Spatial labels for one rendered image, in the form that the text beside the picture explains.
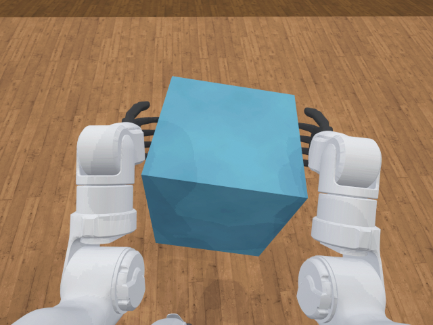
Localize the right robot upper arm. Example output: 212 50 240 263
296 255 410 325

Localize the right robot forearm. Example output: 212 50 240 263
308 131 386 308

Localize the left robot forearm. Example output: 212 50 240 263
60 122 145 297

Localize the left robot upper arm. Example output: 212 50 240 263
12 246 145 325

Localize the robot left hand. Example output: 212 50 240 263
122 101 159 160

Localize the robot left shin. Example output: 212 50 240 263
166 313 184 322

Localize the carton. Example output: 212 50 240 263
141 76 308 257

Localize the robot right hand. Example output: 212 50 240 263
298 108 333 167

